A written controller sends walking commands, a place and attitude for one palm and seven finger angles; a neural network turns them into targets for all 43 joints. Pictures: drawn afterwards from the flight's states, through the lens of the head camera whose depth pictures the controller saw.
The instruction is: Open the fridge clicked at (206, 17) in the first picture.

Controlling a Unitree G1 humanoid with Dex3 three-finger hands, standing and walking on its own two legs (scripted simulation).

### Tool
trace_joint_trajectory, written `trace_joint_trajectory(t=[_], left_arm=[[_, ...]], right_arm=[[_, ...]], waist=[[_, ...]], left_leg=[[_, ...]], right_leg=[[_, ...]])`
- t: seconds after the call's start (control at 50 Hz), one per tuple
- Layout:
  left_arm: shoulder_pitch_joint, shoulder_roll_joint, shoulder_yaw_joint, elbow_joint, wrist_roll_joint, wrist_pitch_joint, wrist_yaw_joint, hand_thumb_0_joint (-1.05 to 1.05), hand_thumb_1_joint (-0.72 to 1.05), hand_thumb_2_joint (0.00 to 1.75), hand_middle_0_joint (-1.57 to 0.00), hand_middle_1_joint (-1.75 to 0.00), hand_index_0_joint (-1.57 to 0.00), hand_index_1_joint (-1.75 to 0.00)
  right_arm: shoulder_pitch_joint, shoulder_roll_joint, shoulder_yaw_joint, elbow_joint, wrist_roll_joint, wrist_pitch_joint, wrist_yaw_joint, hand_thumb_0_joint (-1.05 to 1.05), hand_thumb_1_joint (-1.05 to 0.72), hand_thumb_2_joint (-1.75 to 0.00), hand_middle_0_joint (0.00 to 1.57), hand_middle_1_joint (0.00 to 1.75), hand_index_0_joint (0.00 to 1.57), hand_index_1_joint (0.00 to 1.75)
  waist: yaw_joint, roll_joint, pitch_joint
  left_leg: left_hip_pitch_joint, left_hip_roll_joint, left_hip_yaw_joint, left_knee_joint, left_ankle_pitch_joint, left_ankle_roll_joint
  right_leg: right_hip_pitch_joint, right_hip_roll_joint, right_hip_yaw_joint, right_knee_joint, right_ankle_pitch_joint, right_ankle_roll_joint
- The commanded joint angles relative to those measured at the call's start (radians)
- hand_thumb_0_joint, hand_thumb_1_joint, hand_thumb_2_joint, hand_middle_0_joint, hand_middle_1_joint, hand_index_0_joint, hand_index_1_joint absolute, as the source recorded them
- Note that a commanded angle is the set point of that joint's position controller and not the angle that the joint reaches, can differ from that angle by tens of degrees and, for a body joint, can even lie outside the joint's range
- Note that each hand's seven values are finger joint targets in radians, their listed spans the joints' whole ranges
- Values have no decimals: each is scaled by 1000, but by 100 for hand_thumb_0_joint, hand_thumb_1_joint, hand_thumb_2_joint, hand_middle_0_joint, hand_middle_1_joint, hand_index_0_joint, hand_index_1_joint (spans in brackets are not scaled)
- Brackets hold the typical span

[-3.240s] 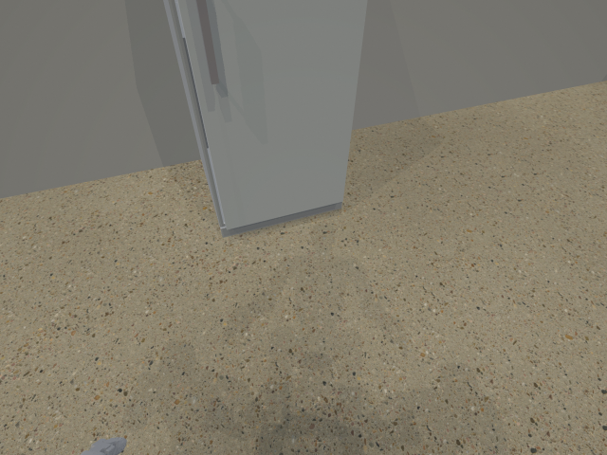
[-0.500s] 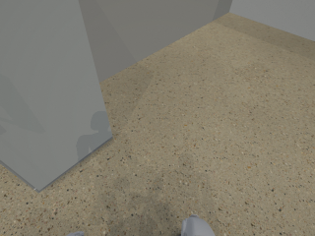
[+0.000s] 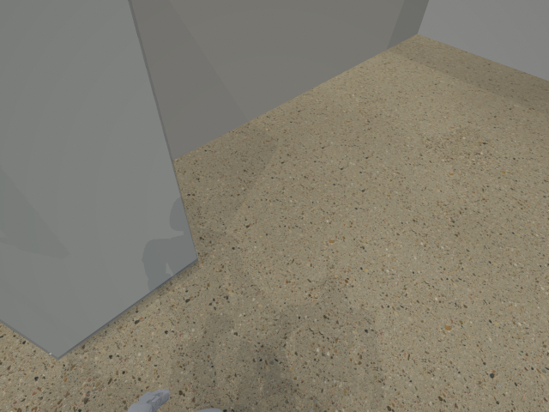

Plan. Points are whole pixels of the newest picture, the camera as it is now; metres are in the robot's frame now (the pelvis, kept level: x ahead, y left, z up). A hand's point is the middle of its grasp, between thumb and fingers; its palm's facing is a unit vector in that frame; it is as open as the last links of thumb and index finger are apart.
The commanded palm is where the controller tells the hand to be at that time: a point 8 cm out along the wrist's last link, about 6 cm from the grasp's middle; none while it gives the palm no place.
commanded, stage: turn to face it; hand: left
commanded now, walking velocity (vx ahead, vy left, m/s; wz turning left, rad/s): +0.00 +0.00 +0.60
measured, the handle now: out of the picture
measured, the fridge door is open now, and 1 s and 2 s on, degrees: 0 0 0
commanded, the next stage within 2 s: take the last steps up to it in 1.22 s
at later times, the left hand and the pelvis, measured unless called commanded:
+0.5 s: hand out of the picture +0.02 +0.27 -0.16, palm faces +0.30 -0.92 -0.26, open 7.4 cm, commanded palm none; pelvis -0.01 +0.03 +0.01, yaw +15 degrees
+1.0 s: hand out of the picture -0.07 +0.18 -0.14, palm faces +0.55 -0.79 -0.27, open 7.4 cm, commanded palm none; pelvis -0.02 -0.03 +0.01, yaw +34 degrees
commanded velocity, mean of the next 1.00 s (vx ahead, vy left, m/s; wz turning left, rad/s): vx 0.00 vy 0.00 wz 0.56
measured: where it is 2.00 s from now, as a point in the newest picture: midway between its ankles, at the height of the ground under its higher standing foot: outside the picture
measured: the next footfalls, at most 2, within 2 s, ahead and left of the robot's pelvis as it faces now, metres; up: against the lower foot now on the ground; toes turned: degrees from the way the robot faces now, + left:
left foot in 0.10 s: +0.04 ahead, +0.13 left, +0.00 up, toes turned +13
right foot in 0.68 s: +0.06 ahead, -0.11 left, +0.00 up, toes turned +22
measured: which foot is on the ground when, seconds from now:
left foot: up 0.00-0.08, down 0.10-0.68, up 0.70-1.00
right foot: down 0.00-0.10, up 0.12-0.66, down 0.68-1.00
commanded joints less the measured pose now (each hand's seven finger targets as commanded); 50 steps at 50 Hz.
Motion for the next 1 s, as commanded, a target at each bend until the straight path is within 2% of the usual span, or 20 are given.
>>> trace_joint_trajectory(t=[0.0, 0.04, 0.06, 0.08, 0.1, 0.12, 0.18, 0.24, 0.46, 0.54, 0.6, 0.62, 0.64, 0.66, 0.68, 0.7, 0.72, 0.74, 0.8, 0.98], left_arm=[[76, 199, 60, -38, 3, 3, 11, 0, 90, 90, -20, -30, -20, -30], [71, 198, 62, -42, -4, 11, 8, 0, 90, 90, -20, -30, -20, -30], [71, 180, 61, -54, -13, 18, 5, 0, 90, 90, -20, -30, -20, -30], [78, 124, 56, -86, -21, 25, -2, 0, 90, 90, -20, -30, -20, -30], [-17, 124, 44, -128, -11, 29, -4, 0, 90, 90, -20, -30, -20, -30], [-26, 135, 52, -129, -7, 31, -9, 0, 90, 90, -20, -30, -20, -30], [14, 147, 64, -85, -7, 28, -18, 0, 90, 90, -20, -30, -20, -30], [59, 153, 65, -55, -12, 30, -20, 0, 90, 90, -20, -30, -20, -30], [-13, 174, 61, -101, -19, 35, -5, 0, 90, 90, -20, -30, -20, -30], [13, 168, 54, -110, -24, 30, -1, 0, 90, 90, -20, -30, -20, -30], [91, 178, 57, -100, -30, 24, 5, 0, 90, 90, -20, -30, -20, -30], [133, 192, 62, -93, -28, 19, 8, 0, 90, 90, -20, -30, -20, -30], [158, 258, 74, -96, -16, 9, 14, 0, 90, 90, -20, -30, -20, -30], [143, 343, 86, -115, -1, 6, 18, 0, 90, 90, -20, -30, -20, -30], [98, 327, 73, -139, -11, 12, 19, 0, 90, 90, -20, -30, -20, -30], [9, 276, 63, -161, -11, 8, 18, 0, 90, 90, -20, -30, -20, -30], [-28, 256, 62, -167, -13, 3, 15, 0, 90, 90, -20, -30, -20, -30], [-42, 232, 51, -172, -15, 2, 14, 0, 90, 90, -20, -30, -20, -30], [36, 210, 42, -150, -12, -13, 10, 0, 90, 90, -20, -30, -20, -30], [171, 284, 60, -92, 4, 0, 3, 0, 90, 90, -20, -30, -20, -30]], right_arm=[[34, -55, -13, -73, 3, -22, 13, 0, -90, -90, 20, 30, 20, 30], [69, -73, -18, -76, 1, -25, 15, 0, -90, -90, 20, 30, 20, 30], [115, -111, -29, -72, -2, -31, 17, 0, -90, -90, 20, 30, 20, 30], [136, -213, -52, -82, -10, -38, 12, 0, -90, -90, 20, 30, 20, 30], [159, -266, -62, -85, -14, -36, 2, 0, -90, -90, 20, 30, 20, 30], [133, -261, -61, -83, -14, -38, -5, 0, -90, -90, 20, 30, 20, 30], [6, -213, -43, -117, -5, -54, -17, 0, -90, -90, 20, 30, 20, 30], [5, -216, -43, -119, 4, -62, -20, 0, -90, -90, 20, 30, 20, 30], [39, -253, -67, -115, -3, -41, -10, 0, -90, -90, 20, 30, 20, 30], [-2, -268, -76, -129, -5, -31, -6, 0, -90, -90, 20, 30, 20, 30], [-52, -265, -80, -152, -1, -24, 0, 0, -90, -90, 20, 30, 20, 30], [-74, -254, -79, -163, 4, -21, 3, 0, -90, -90, 20, 30, 20, 30], [-70, -204, -75, -173, 13, -19, 9, 0, -90, -90, 20, 30, 20, 30], [-64, -147, -66, -200, 12, -20, 8, 0, -90, -90, 20, 30, 20, 30], [-80, -209, -78, -196, -4, -15, 9, 0, -90, -90, 20, 30, 20, 30], [-57, -203, -80, -183, -7, -4, 18, 0, -90, -90, 20, 30, 20, 30], [-41, -189, -79, -157, -9, 4, 23, 0, -90, -90, 20, 30, 20, 30], [-19, -190, -78, -144, -6, 6, 27, 0, -90, -90, 20, 30, 20, 30], [-36, -169, -66, -142, -3, 6, 34, 0, -90, -90, 20, 30, 20, 30], [-175, -143, -34, -175, 8, -1, 32, 0, -90, -90, 20, 30, 20, 30]], waist=[[36, -131, -51], [11, -76, -65], [-13, 43, -76], [-24, 348, -56], [-62, 348, -20], [-41, 232, -39], [11, 149, -46], [17, 81, -91], [-27, 147, -83], [-11, 172, -101], [27, 171, -121], [54, 129, -125], [69, -53, -132], [70, -336, -84], [57, -223, -62], [5, -155, -19], [-10, -193, -2], [-26, -165, 11], [2, -165, -2], [78, -229, -28]], left_leg=[[33, 2, 30, -149, 13, 3], [138, -5, 35, -300, 120, 11], [214, 31, -43, -454, 196, 31], [274, 254, -389, -598, 364, 136], [242, 367, -534, -668, 506, 249], [223, 343, -469, -660, 450, 264], [234, 208, -327, -610, 513, 192], [299, 146, -269, -598, 588, 177], [325, 131, -440, -596, 496, 222], [259, 108, -495, -570, 510, 219], [155, 61, -506, -536, 464, 182], [65, 24, -482, -497, 375, 144], [-103, -59, -392, -352, 200, 77], [-268, -204, -164, -82, -89, -6], [-205, -148, -189, 106, -115, 7], [-183, -123, -205, 205, -27, 8], [-184, -111, -175, 260, 9, -4], [-181, -95, -159, 294, 51, -12], [-192, -80, -107, 286, 95, -37], [-36, -72, -11, -81, -10, -26]], right_leg=[[69, -313, 186, -167, 137, -69], [17, -293, 130, -73, 65, -17], [-54, -247, 89, 51, -25, 31], [-266, -109, 42, 269, -274, 118], [-350, -39, 131, 489, -428, 135], [-337, -60, 218, 583, -349, 120], [-349, -54, 267, 659, -175, 136], [-320, -40, 266, 637, -108, 156], [-245, -7, 297, 390, -209, 169], [-124, 32, 293, 246, -219, 148], [54, 56, 282, 48, -122, 130], [175, 40, 282, -96, -31, 123], [322, -113, 418, -247, -81, 78], [312, -393, 698, -324, -110, -33], [128, -433, 657, -317, -87, -75], [45, -356, 541, -321, -108, -63], [37, -299, 491, -299, -49, -37], [40, -262, 417, -264, 43, -20], [142, -231, 293, -194, 272, -26], [194, -290, 247, -132, 421, -61]])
